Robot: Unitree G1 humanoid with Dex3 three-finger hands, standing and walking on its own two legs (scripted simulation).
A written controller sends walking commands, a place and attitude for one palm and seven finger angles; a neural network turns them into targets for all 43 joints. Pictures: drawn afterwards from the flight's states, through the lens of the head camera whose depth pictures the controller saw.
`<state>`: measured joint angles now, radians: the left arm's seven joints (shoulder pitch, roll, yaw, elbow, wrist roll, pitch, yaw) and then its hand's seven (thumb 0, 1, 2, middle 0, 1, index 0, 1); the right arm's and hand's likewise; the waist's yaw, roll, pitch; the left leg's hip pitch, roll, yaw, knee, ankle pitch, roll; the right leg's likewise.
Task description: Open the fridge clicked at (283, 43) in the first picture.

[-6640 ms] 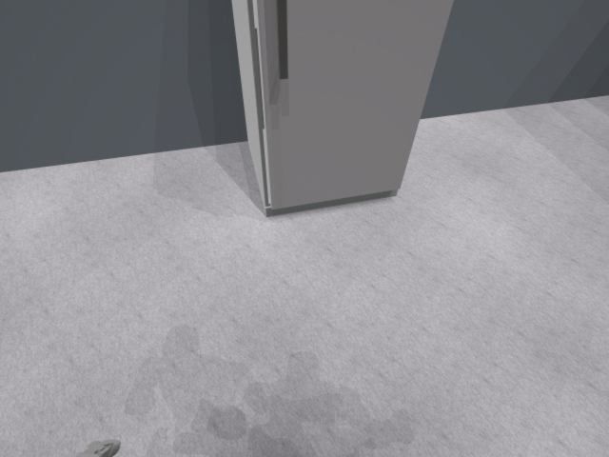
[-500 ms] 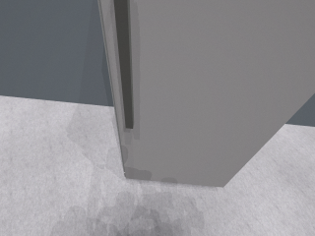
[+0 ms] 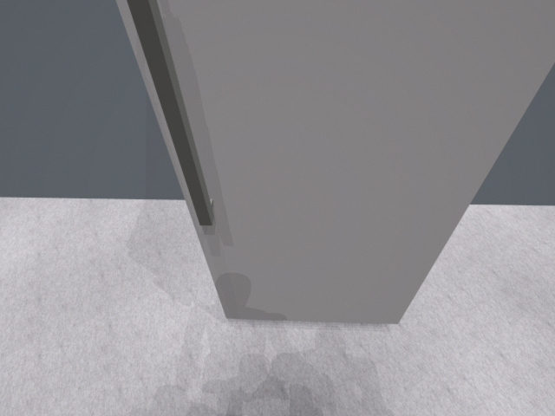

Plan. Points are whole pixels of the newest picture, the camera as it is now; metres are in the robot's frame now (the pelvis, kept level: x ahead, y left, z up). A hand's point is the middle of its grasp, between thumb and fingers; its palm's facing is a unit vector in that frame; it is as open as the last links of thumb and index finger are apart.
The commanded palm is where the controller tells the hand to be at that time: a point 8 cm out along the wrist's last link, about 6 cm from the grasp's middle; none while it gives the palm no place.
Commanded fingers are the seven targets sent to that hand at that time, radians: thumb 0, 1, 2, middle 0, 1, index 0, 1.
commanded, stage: come to a stop and stand still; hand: left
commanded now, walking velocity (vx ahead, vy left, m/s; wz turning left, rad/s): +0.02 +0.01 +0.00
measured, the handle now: (182, 117) +0.51 +0.19 +0.17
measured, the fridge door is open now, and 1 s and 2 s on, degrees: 0 0 0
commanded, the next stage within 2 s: look again from close up in 1.12 s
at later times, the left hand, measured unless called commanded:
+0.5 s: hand out of the picture -0.01 +0.21 -0.18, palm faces +0.01 -0.98 -0.18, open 7.3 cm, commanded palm none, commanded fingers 0.00 0.90 0.90 -0.20 -0.30 -0.20 -0.30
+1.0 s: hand out of the picture -0.01 +0.21 -0.17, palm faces +0.01 -0.97 -0.23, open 7.3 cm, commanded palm none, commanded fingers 0.00 0.90 0.90 -0.20 -0.30 -0.20 -0.30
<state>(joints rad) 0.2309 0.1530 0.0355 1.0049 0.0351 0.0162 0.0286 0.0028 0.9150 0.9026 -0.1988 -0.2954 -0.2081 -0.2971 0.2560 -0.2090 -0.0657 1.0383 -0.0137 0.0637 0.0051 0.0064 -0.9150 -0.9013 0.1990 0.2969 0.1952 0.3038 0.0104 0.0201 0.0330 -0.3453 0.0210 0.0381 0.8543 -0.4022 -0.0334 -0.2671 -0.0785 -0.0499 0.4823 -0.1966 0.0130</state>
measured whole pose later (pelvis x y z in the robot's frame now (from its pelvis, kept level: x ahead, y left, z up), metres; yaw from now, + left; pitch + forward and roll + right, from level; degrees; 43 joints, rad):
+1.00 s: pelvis -0.03 +0.03 +0.00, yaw +0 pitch -3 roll +1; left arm 0.29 0.18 -0.01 1.07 0.02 -0.01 0.03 0.00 0.91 0.90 -0.19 -0.29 -0.20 -0.30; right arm 0.30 -0.18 0.00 1.03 -0.01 -0.01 -0.02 0.01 -0.92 -0.90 0.20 0.30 0.20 0.30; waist -0.01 0.01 0.01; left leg -0.16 0.01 0.05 0.48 -0.27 0.00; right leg -0.24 -0.07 -0.05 0.49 -0.20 0.03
